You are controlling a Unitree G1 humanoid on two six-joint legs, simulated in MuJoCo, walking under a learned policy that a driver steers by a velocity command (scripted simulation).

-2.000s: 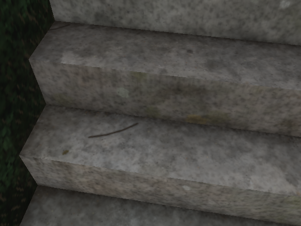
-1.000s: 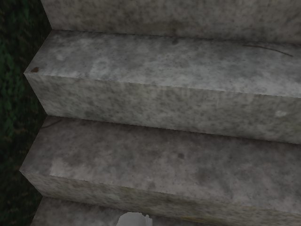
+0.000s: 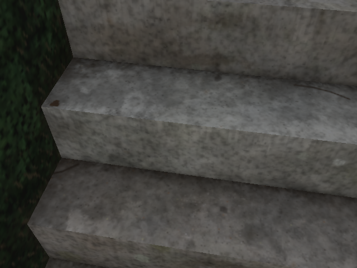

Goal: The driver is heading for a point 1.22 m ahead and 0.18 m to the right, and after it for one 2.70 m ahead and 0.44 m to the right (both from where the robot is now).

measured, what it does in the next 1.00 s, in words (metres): stands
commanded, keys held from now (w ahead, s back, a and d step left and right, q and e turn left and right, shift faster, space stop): no key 1.00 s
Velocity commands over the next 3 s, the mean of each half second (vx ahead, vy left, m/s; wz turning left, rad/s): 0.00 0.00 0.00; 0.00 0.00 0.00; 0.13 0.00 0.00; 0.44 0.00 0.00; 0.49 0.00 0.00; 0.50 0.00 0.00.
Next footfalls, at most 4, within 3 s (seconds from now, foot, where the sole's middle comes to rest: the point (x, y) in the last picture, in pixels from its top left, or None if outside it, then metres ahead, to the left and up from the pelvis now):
1.92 left None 0.31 0.13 -0.57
2.40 right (228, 221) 0.50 -0.10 -0.35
2.96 left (134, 90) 0.78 0.15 -0.14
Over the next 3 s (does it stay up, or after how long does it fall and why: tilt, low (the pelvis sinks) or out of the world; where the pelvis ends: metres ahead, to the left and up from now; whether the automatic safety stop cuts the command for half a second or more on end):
stays up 0.61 0.05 0.47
